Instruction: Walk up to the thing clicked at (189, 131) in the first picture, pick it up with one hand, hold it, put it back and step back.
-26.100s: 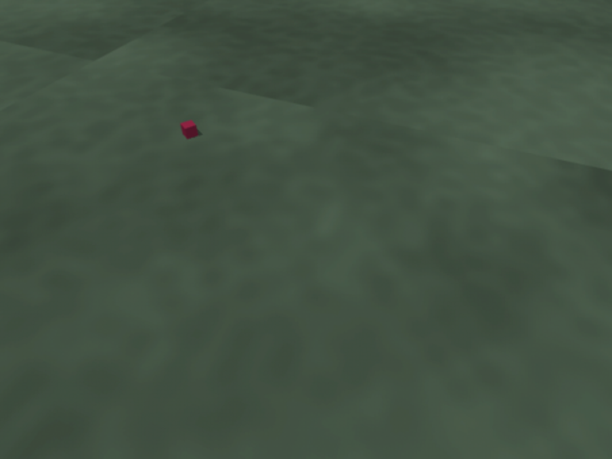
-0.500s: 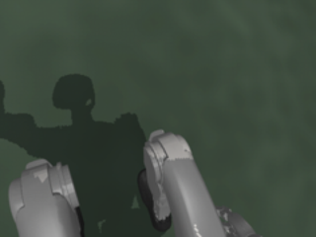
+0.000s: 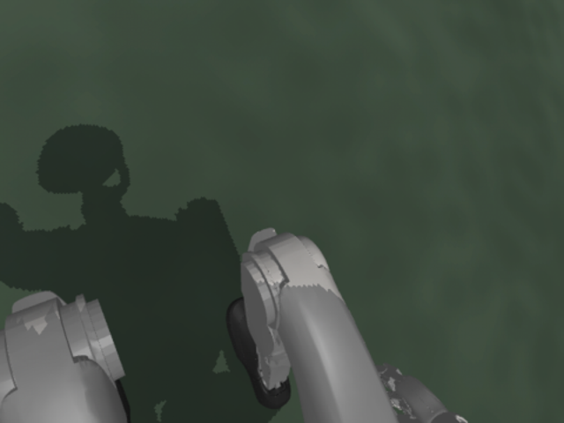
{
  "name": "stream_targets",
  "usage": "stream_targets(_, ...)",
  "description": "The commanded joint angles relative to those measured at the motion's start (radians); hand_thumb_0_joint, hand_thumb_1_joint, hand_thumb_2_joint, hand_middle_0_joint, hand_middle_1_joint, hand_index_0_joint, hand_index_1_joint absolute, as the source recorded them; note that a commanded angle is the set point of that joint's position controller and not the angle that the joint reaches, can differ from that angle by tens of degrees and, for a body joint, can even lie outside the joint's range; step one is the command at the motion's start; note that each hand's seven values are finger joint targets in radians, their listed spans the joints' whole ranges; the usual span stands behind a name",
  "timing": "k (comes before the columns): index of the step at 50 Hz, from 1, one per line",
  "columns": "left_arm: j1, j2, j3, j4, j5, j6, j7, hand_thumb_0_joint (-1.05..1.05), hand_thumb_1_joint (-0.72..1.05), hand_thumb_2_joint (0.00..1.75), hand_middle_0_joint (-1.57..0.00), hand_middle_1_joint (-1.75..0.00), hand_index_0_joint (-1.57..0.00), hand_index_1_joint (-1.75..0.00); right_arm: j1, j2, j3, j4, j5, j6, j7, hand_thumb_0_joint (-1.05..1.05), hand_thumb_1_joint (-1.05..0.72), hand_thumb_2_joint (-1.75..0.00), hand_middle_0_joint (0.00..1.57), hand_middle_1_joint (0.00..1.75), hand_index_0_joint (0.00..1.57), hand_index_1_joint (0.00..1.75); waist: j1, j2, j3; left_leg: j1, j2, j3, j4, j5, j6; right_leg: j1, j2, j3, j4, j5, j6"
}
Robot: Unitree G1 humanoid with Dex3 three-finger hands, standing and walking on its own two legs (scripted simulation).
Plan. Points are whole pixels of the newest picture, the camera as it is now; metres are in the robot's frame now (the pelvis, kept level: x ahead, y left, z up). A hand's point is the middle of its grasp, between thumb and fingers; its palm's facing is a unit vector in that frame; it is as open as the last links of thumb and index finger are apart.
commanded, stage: rest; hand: left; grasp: from above
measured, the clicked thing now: out of the picture +0.45 +0.33 -0.26
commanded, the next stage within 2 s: open in 0.40 s
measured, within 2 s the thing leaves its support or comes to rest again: rests again in 0.10 s
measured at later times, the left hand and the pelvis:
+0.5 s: hand out of the picture +0.44 +0.33 -0.23, palm faces -0.45 -0.12 -0.88, open 9.9 cm; pelvis +0.00 +0.00 +0.00, yaw -1 degrees
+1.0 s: hand out of the picture +0.45 +0.33 -0.23, palm faces -0.44 -0.10 -0.89, open 12.6 cm; pelvis -0.01 +0.00 +0.00, yaw -2 degrees
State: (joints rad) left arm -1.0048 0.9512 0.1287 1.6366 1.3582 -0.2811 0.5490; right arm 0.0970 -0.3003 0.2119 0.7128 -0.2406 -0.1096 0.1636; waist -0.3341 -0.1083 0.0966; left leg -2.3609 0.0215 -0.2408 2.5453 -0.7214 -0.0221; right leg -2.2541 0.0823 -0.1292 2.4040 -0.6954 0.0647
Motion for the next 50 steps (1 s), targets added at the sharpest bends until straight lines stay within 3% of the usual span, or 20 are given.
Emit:
stream_targets(1, -0.313, 0.251, 0.005, -0.129, -0.031, 0.012, 0.060, 0.00, 0.60, 0.86, -0.98, -0.68, -0.98, -0.68, 0.184, -0.305, -0.072, 0.008, 0.002, -0.009, -0.008, 0.00, -0.91, -0.90, 0.20, 0.30, 0.20, 0.30, -0.033, 0.502, -0.668, 0.537, 0.017, 0.116, -0.254, 0.256, 0.032, 0.325, 0.024, -0.121, -0.206, 0.303, -0.086)
stream_targets(7, -0.313, 0.258, -0.014, -0.092, -0.030, 0.017, 0.053, 0.00, 0.58, 0.84, -0.97, -0.67, -0.97, -0.67, 0.176, -0.320, -0.060, -0.003, -0.003, -0.026, -0.001, 0.00, -0.91, -0.90, 0.20, 0.30, 0.20, 0.30, -0.047, 0.533, -0.630, 0.550, 0.017, 0.105, -0.262, 0.236, 0.023, 0.305, 0.020, -0.136, -0.199, 0.279, -0.091)
stream_targets(8, -0.331, 0.294, 0.015, -0.126, -0.037, 0.013, 0.055, 0.00, 0.59, 0.83, -0.97, -0.67, -0.98, -0.66, 0.166, -0.331, -0.066, -0.020, -0.005, -0.033, 0.001, 0.00, -0.91, -0.90, 0.20, 0.30, 0.20, 0.30, -0.050, 0.533, -0.632, 0.550, 0.022, 0.102, -0.253, 0.239, 0.023, 0.306, 0.021, -0.137, -0.194, 0.284, -0.091)
stream_targets(10, -0.303, 0.260, -0.017, -0.087, -0.037, 0.017, 0.050, 0.00, 0.58, 0.85, -0.99, -0.66, -0.98, -0.67, 0.173, -0.323, -0.053, -0.009, -0.001, -0.035, 0.005, 0.00, -0.91, -0.90, 0.20, 0.30, 0.20, 0.30, -0.047, 0.540, -0.622, 0.538, 0.019, 0.105, -0.258, 0.236, 0.024, 0.320, 0.023, -0.133, -0.203, 0.281, -0.090)
stream_targets(11, -0.327, 0.318, 0.032, -0.128, -0.035, 0.011, 0.059, 0.00, 0.61, 0.85, -0.98, -0.67, -0.98, -0.67, 0.180, -0.336, -0.057, -0.018, -0.012, -0.038, 0.006, 0.00, -0.91, -0.90, 0.20, 0.30, 0.20, 0.30, -0.060, 0.524, -0.645, 0.548, 0.022, 0.102, -0.246, 0.257, 0.026, 0.344, 0.023, -0.139, -0.202, 0.306, -0.085)
stream_targets(12, -0.307, 0.319, 0.023, -0.126, -0.025, 0.013, 0.059, 0.00, 0.58, 0.85, -0.98, -0.66, -0.97, -0.67, 0.180, -0.331, -0.052, -0.028, -0.008, -0.040, 0.007, 0.00, -0.91, -0.90, 0.20, 0.30, 0.20, 0.30, -0.044, 0.533, -0.648, 0.550, 0.021, 0.108, -0.249, 0.265, 0.026, 0.355, 0.023, -0.130, -0.203, 0.311, -0.087)
stream_targets(15, -0.313, 0.280, 0.001, -0.104, -0.040, 0.007, 0.056, 0.00, 0.56, 0.85, -0.97, -0.65, -0.96, -0.66, 0.167, -0.333, -0.044, -0.033, -0.010, -0.044, 0.013, 0.00, -0.91, -0.90, 0.20, 0.30, 0.20, 0.30, -0.060, 0.520, -0.644, 0.543, 0.023, 0.099, -0.245, 0.276, 0.025, 0.353, 0.027, -0.141, -0.205, 0.318, -0.089)
stream_targets(16, -0.300, 0.320, 0.026, -0.101, -0.037, 0.009, 0.057, 0.00, 0.56, 0.85, -0.96, -0.67, -0.95, -0.67, 0.174, -0.335, -0.046, -0.023, -0.010, -0.045, 0.014, 0.00, -0.91, -0.90, 0.20, 0.30, 0.20, 0.30, -0.061, 0.522, -0.649, 0.553, 0.028, 0.096, -0.240, 0.279, 0.027, 0.360, 0.030, -0.138, -0.198, 0.326, -0.087)
stream_targets(17, -0.305, 0.279, -0.017, -0.101, -0.037, 0.008, 0.051, 0.00, 0.55, 0.85, -0.96, -0.66, -0.95, -0.67, 0.174, -0.323, -0.035, -0.027, -0.010, -0.045, 0.017, 0.00, -0.91, -0.90, 0.20, 0.30, 0.20, 0.30, -0.058, 0.537, -0.639, 0.536, 0.026, 0.099, -0.243, 0.265, 0.028, 0.363, 0.031, -0.129, -0.204, 0.312, -0.087)
stream_targets(18, -0.300, 0.319, 0.021, -0.116, -0.047, 0.005, 0.057, 0.00, 0.55, 0.85, -0.96, -0.64, -0.95, -0.65, 0.171, -0.335, -0.039, -0.030, -0.013, -0.043, 0.014, 0.00, -0.91, -0.90, 0.20, 0.30, 0.20, 0.30, -0.057, 0.523, -0.659, 0.542, 0.028, 0.095, -0.243, 0.281, 0.029, 0.387, 0.033, -0.135, -0.209, 0.332, -0.084)
stream_targets(25, -0.303, 0.301, -0.017, -0.070, -0.048, -0.007, 0.056, 0.00, 0.58, 0.84, -0.97, -0.66, -0.96, -0.67, 0.156, -0.339, -0.019, -0.042, -0.014, -0.047, 0.014, 0.00, -0.91, -0.90, 0.20, 0.30, 0.20, 0.30, -0.071, 0.499, -0.602, 0.495, 0.030, 0.089, -0.239, 0.238, 0.033, 0.369, 0.036, -0.142, -0.218, 0.300, -0.082)
stream_targets(27, -0.286, 0.335, 0.003, -0.069, -0.042, -0.008, 0.058, 0.00, 0.42, 0.83, -0.81, -0.68, -0.80, -0.68, 0.166, -0.346, -0.022, -0.038, -0.017, -0.046, 0.012, 0.00, -0.90, -0.90, 0.20, 0.30, 0.20, 0.30, -0.067, 0.499, -0.603, 0.503, 0.028, 0.092, -0.239, 0.230, 0.033, 0.373, 0.034, -0.141, -0.217, 0.292, -0.081)
stream_targets(28, -0.294, 0.296, -0.035, -0.067, -0.043, -0.008, 0.053, 0.00, 0.34, 0.81, -0.73, -0.68, -0.72, -0.68, 0.163, -0.336, -0.015, -0.035, -0.012, -0.047, 0.013, 0.00, -0.90, -0.90, 0.20, 0.30, 0.20, 0.30, -0.064, 0.508, -0.588, 0.507, 0.031, 0.089, -0.248, 0.220, 0.028, 0.357, 0.036, -0.142, -0.215, 0.277, -0.085)
stream_targets(29, -0.302, 0.317, -0.012, -0.085, -0.050, -0.014, 0.058, 0.00, 0.26, 0.78, -0.66, -0.67, -0.66, -0.68, 0.155, -0.342, -0.016, -0.046, -0.019, -0.047, 0.012, 0.00, -0.90, -0.90, 0.20, 0.30, 0.20, 0.30, -0.068, 0.512, -0.609, 0.510, 0.031, 0.087, -0.253, 0.219, 0.029, 0.378, 0.038, -0.146, -0.222, 0.279, -0.083)
stream_targets(33, -0.310, 0.298, -0.040, -0.086, -0.044, -0.011, 0.058, 0.00, -0.05, 0.76, -0.49, -0.69, -0.49, -0.69, 0.160, -0.342, -0.013, -0.040, -0.012, -0.054, 0.017, 0.00, -0.90, -0.90, 0.20, 0.30, 0.20, 0.30, -0.073, 0.519, -0.594, 0.523, 0.033, 0.082, -0.251, 0.221, 0.027, 0.361, 0.039, -0.144, -0.215, 0.281, -0.085)
stream_targets(34, -0.296, 0.338, 0.002, -0.083, -0.047, -0.011, 0.067, 0.00, -0.09, 0.78, -0.46, -0.70, -0.46, -0.71, 0.157, -0.354, -0.018, -0.045, -0.013, -0.054, 0.014, 0.00, -0.90, -0.90, 0.20, 0.30, 0.20, 0.30, -0.070, 0.498, -0.603, 0.520, 0.032, 0.079, -0.254, 0.232, 0.027, 0.368, 0.037, -0.154, -0.217, 0.292, -0.081)
stream_targets(37, -0.301, 0.289, -0.042, -0.065, -0.040, -0.008, 0.070, 0.00, -0.20, 0.82, -0.39, -0.73, -0.38, -0.74, 0.153, -0.342, -0.010, -0.046, -0.011, -0.060, 0.021, 0.00, -0.90, -0.90, 0.20, 0.30, 0.20, 0.30, -0.076, 0.503, -0.583, 0.516, 0.034, 0.082, -0.248, 0.223, 0.027, 0.356, 0.038, -0.145, -0.208, 0.284, -0.084)
stream_targets(41, -0.309, 0.317, -0.025, -0.078, -0.052, -0.007, 0.080, 0.00, -0.31, 0.89, -0.30, -0.77, -0.29, -0.79, 0.161, -0.351, -0.009, -0.038, -0.008, -0.065, 0.021, 0.00, -0.90, -0.90, 0.20, 0.30, 0.20, 0.30, -0.070, 0.509, -0.585, 0.509, 0.034, 0.080, -0.255, 0.224, 0.027, 0.360, 0.038, -0.152, -0.222, 0.286, -0.081)
stream_targets(47, -0.301, 0.274, -0.062, -0.034, -0.052, 0.014, 0.069, 0.00, -0.43, 0.96, -0.20, -0.86, -0.19, -0.87, 0.149, -0.344, -0.005, -0.044, -0.008, -0.066, 0.025, 0.00, -0.90, -0.90, 0.20, 0.30, 0.20, 0.30, -0.078, 0.515, -0.561, 0.504, 0.035, 0.073, -0.261, 0.205, 0.025, 0.333, 0.039, -0.150, -0.213, 0.271, -0.086)
stream_targets(50, -0.306, 0.314, -0.039, -0.051, -0.058, 0.023, 0.060, 0.00, -0.48, 0.98, -0.16, -0.88, -0.14, -0.90, 0.145, -0.358, -0.009, -0.063, -0.001, -0.071, 0.025, 0.00, -0.89, -0.90, 0.20, 0.30, 0.20, 0.30, -0.075, 0.485, -0.566, 0.488, 0.033, 0.076, -0.255, 0.204, 0.031, 0.340, 0.038, -0.150, -0.222, 0.270, -0.081)
